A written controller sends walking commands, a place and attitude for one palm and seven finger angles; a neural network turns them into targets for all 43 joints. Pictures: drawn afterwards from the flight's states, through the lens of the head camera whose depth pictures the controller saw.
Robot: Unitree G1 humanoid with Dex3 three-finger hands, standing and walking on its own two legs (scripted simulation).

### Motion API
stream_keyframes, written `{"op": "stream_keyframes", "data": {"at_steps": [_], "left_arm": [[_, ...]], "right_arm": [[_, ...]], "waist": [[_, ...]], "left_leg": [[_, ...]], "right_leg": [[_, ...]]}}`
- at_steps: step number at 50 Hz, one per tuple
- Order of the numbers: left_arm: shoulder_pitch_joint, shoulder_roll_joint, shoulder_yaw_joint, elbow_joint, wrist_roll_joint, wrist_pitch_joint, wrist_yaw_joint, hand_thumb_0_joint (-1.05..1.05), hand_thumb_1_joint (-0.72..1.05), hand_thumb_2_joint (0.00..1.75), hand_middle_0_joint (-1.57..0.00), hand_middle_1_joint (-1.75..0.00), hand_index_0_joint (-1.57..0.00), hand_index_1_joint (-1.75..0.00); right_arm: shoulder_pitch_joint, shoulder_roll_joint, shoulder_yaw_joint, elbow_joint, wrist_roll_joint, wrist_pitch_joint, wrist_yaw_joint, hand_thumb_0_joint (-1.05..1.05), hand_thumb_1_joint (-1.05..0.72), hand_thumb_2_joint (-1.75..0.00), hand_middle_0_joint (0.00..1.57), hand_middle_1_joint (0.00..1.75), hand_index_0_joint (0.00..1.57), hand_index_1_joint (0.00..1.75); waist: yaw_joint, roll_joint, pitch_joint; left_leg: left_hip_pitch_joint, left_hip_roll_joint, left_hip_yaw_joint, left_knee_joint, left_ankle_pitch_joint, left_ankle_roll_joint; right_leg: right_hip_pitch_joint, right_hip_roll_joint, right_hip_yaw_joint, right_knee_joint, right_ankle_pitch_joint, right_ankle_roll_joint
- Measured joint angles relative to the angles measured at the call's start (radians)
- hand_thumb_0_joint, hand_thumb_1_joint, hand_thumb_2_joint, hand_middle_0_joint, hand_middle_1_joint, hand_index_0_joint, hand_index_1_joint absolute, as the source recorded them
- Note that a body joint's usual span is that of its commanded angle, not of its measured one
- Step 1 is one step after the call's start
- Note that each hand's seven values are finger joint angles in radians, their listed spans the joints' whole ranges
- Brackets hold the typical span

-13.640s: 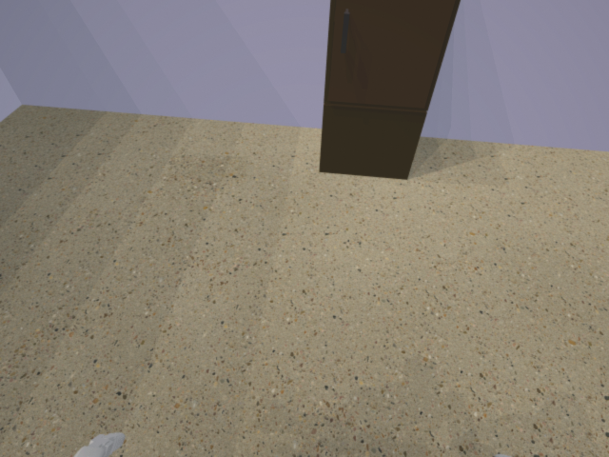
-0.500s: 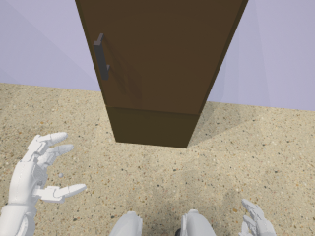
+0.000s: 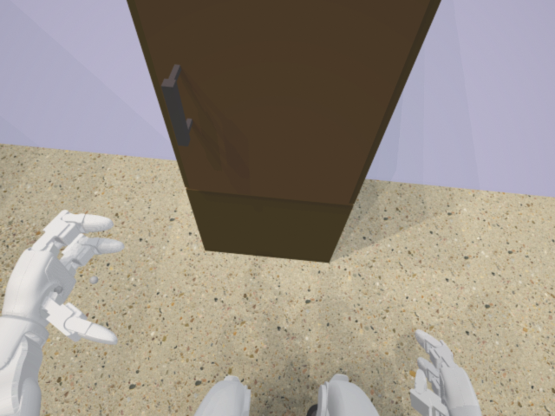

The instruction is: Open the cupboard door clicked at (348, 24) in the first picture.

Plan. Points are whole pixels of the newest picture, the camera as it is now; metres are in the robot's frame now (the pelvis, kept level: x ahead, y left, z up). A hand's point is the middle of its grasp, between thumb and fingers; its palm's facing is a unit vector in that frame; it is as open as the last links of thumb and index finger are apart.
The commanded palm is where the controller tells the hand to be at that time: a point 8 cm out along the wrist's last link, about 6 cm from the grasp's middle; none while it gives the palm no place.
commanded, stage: raise the hand with hooked fingers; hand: left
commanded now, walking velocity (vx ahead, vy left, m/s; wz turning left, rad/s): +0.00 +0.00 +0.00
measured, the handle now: (180, 107) +0.61 +0.23 +0.04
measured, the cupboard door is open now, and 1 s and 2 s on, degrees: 0 0 0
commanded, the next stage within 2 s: move the hooked fingers beside the handle in 0.60 s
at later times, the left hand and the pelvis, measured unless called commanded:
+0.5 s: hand (94, 265) +0.29 +0.26 +0.05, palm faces +0.01 -1.00 -0.04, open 14.0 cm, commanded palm +0.26 +0.31 +0.05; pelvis +0.00 -0.01 +0.00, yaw -1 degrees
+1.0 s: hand (110, 230) +0.34 +0.26 +0.05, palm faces -0.03 -1.00 -0.03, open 14.0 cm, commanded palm +0.32 +0.31 +0.05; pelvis -0.01 +0.00 +0.00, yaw +0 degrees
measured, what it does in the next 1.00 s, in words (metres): stands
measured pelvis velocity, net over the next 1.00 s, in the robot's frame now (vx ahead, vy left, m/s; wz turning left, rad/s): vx -0.01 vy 0.00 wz -0.01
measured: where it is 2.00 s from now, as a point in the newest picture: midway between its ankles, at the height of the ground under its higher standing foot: outside the picture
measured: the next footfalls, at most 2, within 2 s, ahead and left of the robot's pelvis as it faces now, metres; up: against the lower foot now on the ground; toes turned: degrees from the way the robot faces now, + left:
none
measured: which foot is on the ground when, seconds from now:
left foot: down 0.00-1.00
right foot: down 0.00-1.00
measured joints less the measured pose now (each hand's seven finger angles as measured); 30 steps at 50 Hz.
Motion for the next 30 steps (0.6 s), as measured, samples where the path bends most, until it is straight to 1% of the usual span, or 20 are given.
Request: {"op": "stream_keyframes", "data": {"at_steps": [4,6,8,11,13,16,19,22,27,30], "left_arm": [[-0.046,0.02,0.04,0.031,-0.023,-0.031,-0.014,-0.02,-0.5,0.3,-0.31,-1.2,-0.3,-1.19],[-0.074,0.034,0.062,0.067,-0.031,-0.029,-0.025,-0.02,-0.5,0.3,-0.31,-1.2,-0.3,-1.19],[-0.094,0.047,0.075,0.1,-0.037,-0.012,-0.036,-0.02,-0.5,0.3,-0.31,-1.2,-0.3,-1.19],[-0.088,0.049,0.07,0.115,-0.04,0.011,-0.056,-0.02,-0.5,0.3,-0.3,-1.2,-0.3,-1.19],[-0.07,0.041,0.06,0.108,-0.036,0.013,-0.063,-0.02,-0.5,0.3,-0.3,-1.2,-0.29,-1.19],[-0.054,0.026,0.053,0.097,-0.031,-0.007,-0.056,-0.02,-0.5,0.3,-0.3,-1.2,-0.3,-1.2],[-0.059,0.015,0.063,0.099,-0.032,-0.037,-0.036,-0.02,-0.5,0.3,-0.31,-1.2,-0.3,-1.2],[-0.072,0.014,0.073,0.106,-0.031,-0.052,-0.027,-0.02,-0.5,0.3,-0.31,-1.2,-0.3,-1.2],[-0.065,0.022,0.057,0.103,-0.022,-0.035,-0.042,-0.02,-0.5,0.3,-0.3,-1.2,-0.3,-1.2],[-0.059,0.025,0.053,0.106,-0.026,-0.028,-0.051,-0.02,-0.5,0.3,-0.3,-1.2,-0.3,-1.2]], "right_arm": [[0.009,-0.002,-0.003,0.016,0.0,0.003,-0.002,0.01,-0.9,-0.9,0.21,0.3,0.21,0.3],[0.014,-0.005,-0.004,0.02,0.003,0.008,-0.001,0.01,-0.9,-0.9,0.21,0.3,0.21,0.3],[0.019,-0.011,-0.006,0.019,0.006,0.013,0.0,0.01,-0.9,-0.9,0.21,0.3,0.21,0.3],[0.03,-0.02,-0.013,0.013,0.008,0.015,0.005,0.01,-0.9,-0.9,0.21,0.3,0.21,0.3],[0.038,-0.024,-0.018,0.009,0.007,0.016,0.008,0.01,-0.9,-0.9,0.21,0.3,0.21,0.3],[0.045,-0.027,-0.022,0.004,0.003,0.014,0.01,0.01,-0.9,-0.9,0.21,0.3,0.21,0.3],[0.044,-0.024,-0.023,0.005,0.001,0.015,0.01,0.01,-0.9,-0.9,0.21,0.3,0.21,0.3],[0.039,-0.019,-0.021,0.007,0.002,0.018,0.009,0.01,-0.9,-0.9,0.21,0.3,0.21,0.3],[0.031,-0.013,-0.014,0.003,0.006,0.023,0.007,0.01,-0.9,-0.9,0.21,0.3,0.21,0.3],[0.029,-0.01,-0.008,-0.002,0.006,0.022,0.004,0.01,-0.9,-0.9,0.21,0.3,0.21,0.3]], "waist": [[-0.007,-0.005,0.004],[-0.012,-0.006,0.003],[-0.018,-0.004,0.004],[-0.024,0.0,0.001],[-0.027,0.0,-0.003],[-0.029,-0.004,-0.003],[-0.029,-0.011,0.0],[-0.028,-0.014,0.004],[-0.026,-0.005,0.006],[-0.024,-0.002,0.003]], "left_leg": [[0.006,0.005,0.001,-0.006,0.0,-0.005],[0.004,0.007,0.001,-0.007,0.001,-0.007],[0.004,0.008,0.001,-0.011,0.004,-0.008],[0.007,0.009,0.006,-0.023,0.009,-0.008],[0.011,0.009,0.012,-0.031,0.012,-0.007],[0.013,0.011,0.016,-0.034,0.013,-0.007],[0.009,0.011,0.016,-0.027,0.012,-0.008],[0.005,0.011,0.013,-0.019,0.01,-0.009],[0.011,0.009,0.012,-0.024,0.014,-0.007],[0.016,0.007,0.014,-0.031,0.017,-0.005]], "right_leg": [[0.002,0.005,0.001,-0.002,0.0,-0.005],[0.0,0.007,0.001,-0.003,0.0,-0.007],[-0.001,0.008,0.001,-0.005,0.002,-0.008],[-0.001,0.01,0.006,-0.015,0.008,-0.008],[0.0,0.011,0.011,-0.02,0.011,-0.007],[-0.002,0.012,0.016,-0.02,0.012,-0.007],[-0.006,0.013,0.016,-0.013,0.011,-0.009],[-0.009,0.012,0.013,-0.006,0.009,-0.01],[0.0,0.01,0.012,-0.014,0.013,-0.008],[0.004,0.009,0.014,-0.02,0.016,-0.006]]}}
